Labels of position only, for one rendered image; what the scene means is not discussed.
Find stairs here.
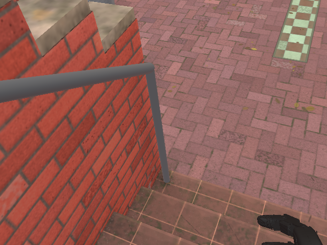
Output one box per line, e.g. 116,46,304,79
95,169,327,245

